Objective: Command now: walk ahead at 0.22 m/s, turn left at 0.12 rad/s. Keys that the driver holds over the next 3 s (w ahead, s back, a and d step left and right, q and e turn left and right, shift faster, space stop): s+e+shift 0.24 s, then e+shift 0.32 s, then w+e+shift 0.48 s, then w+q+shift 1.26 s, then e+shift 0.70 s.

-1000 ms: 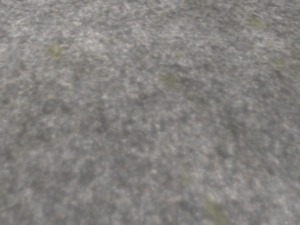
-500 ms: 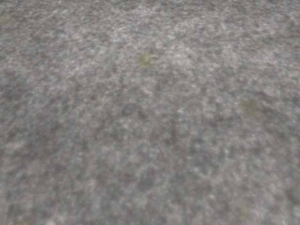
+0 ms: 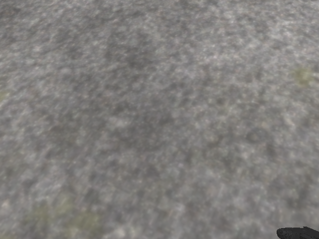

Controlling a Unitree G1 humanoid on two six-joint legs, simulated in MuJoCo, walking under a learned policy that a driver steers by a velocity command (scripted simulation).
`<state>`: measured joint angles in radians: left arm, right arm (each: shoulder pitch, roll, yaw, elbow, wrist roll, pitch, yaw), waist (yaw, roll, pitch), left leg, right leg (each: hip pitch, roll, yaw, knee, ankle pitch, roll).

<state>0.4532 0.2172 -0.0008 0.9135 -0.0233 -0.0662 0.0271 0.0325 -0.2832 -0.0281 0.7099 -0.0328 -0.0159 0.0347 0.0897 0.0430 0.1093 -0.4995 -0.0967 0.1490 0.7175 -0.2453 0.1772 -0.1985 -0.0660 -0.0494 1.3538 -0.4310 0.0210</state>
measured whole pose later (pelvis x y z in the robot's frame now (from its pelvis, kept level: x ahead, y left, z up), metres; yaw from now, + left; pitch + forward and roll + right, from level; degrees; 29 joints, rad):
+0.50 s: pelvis +0.14 +0.00 +0.02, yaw -14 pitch -1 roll +1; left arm 0.44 0.22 0.07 0.84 0.02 0.06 0.01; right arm -0.06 -0.16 0.01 0.67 -0.03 0.06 -0.04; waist 0.13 -0.01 0.10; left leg -0.48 -0.08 -0.11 1.16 -0.45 -0.02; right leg -0.41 0.17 0.08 0.51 -0.06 -0.12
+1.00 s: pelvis +0.19 -0.03 +0.04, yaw -45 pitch +3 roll +0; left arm 0.09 0.34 0.07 0.63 0.04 0.06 -0.12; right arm 0.43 -0.31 -0.05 0.78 -0.04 -0.08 -0.01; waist -0.11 -0.03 -0.08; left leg -0.01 0.08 0.21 0.27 -0.31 -0.03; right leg -0.67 -0.07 0.03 1.07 -0.16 0.02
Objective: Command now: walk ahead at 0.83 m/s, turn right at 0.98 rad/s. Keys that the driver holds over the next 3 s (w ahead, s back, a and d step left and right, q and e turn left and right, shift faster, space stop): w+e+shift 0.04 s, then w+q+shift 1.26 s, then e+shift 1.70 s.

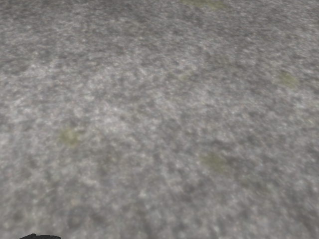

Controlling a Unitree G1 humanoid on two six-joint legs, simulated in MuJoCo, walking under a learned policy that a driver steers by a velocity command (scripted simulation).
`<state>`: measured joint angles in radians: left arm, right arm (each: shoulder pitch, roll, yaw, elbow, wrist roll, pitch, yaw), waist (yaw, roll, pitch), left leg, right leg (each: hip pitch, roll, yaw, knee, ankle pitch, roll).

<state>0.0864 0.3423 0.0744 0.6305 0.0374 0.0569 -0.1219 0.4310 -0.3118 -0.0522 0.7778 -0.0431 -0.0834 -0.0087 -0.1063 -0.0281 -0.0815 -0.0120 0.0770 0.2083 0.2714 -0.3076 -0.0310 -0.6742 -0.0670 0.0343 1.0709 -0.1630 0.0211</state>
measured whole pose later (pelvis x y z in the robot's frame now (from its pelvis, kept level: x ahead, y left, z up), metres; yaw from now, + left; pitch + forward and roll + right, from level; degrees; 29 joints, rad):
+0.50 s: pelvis +0.35 -0.14 -0.02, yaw +2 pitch +1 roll -1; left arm 0.48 0.26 0.03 0.92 0.02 -0.11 0.00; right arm 0.19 -0.28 -0.05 0.80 -0.01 -0.01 0.06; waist 0.02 0.03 0.02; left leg -0.83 0.07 0.09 1.04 0.01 0.11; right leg 0.17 0.07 -0.24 0.21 -0.40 -0.05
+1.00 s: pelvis +0.79 -0.12 -0.02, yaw +29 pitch +3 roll +0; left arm -0.05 0.26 -0.05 0.56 0.02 -0.07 -0.01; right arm 0.44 -0.32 -0.09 0.84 0.00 -0.07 0.02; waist -0.15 0.00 0.02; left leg 0.04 -0.15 -0.27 0.38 -0.42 0.14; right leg -0.61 -0.08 0.10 0.54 -0.02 0.05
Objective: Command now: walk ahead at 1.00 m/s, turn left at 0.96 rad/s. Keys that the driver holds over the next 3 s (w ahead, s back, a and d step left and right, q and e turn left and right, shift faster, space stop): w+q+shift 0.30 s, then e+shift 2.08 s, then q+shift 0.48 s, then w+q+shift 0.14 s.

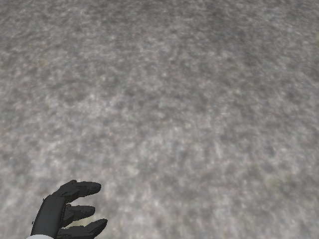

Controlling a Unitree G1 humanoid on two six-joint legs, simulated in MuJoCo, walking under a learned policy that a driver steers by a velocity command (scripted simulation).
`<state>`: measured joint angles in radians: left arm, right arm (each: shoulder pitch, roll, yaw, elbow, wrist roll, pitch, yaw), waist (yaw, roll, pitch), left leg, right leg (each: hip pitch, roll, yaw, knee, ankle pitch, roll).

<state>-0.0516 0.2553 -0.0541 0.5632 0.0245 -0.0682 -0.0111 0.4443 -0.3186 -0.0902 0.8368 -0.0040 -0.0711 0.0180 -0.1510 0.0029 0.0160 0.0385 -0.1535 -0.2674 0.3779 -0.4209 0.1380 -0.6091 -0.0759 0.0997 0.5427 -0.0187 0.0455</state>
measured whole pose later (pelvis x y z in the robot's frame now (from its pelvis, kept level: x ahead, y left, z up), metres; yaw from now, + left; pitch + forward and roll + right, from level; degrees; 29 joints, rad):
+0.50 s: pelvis +0.40 +0.02 -0.02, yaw +22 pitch +2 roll -3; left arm 0.52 0.23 0.00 0.93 -0.02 -0.08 0.01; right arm -0.05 -0.25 0.02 0.64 -0.08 -0.08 0.06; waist 0.10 0.05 0.07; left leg -0.57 -0.03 0.06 0.62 -0.07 0.13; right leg 0.01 -0.04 -0.12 0.83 -0.51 0.01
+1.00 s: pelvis +0.56 +0.02 -0.01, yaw -1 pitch +0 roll +1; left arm 0.22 0.27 0.07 0.69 0.02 0.04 -0.02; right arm 0.16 -0.26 -0.05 0.73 -0.02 0.02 -0.02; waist 0.02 0.03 0.06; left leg -0.43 0.06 0.08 1.10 -0.57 -0.05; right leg -0.45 0.05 -0.04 0.67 -0.23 -0.10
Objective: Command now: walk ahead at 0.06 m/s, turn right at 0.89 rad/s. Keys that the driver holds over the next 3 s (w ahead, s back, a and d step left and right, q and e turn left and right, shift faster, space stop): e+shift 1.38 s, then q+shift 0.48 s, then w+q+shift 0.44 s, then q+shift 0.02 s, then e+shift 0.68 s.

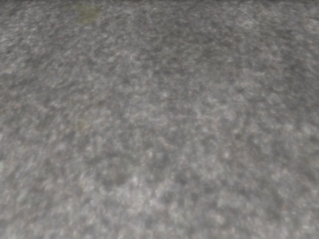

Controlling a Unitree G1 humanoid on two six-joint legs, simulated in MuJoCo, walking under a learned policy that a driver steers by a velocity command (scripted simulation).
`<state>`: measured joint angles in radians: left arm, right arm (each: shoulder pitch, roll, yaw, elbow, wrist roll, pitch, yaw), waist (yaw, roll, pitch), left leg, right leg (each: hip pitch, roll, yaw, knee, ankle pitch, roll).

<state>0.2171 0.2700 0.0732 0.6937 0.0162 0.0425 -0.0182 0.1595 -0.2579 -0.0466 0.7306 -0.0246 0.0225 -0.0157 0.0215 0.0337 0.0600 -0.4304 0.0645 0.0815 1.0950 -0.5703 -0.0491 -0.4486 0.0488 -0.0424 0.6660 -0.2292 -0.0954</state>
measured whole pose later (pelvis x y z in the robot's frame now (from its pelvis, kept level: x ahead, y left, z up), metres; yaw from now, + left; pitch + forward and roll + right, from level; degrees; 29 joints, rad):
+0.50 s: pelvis +0.03 +0.04 +0.03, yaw -28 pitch +1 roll +0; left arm 0.20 0.35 0.12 0.67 0.03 0.07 -0.04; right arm 0.17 -0.28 -0.04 0.68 -0.03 0.02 -0.05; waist 0.02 -0.06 0.05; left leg -0.25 -0.02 -0.01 0.43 -0.20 0.03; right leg -0.54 0.16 0.13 1.01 -0.37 0.03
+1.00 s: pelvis +0.01 +0.02 +0.02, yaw -57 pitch +1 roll +1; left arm 0.19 0.33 0.08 0.63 0.01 0.07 -0.01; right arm 0.20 -0.32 -0.06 0.66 -0.03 0.05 0.00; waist 0.00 0.04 0.09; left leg -0.53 0.07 0.00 1.06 -0.41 -0.08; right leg -0.28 0.10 0.09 0.51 -0.25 -0.07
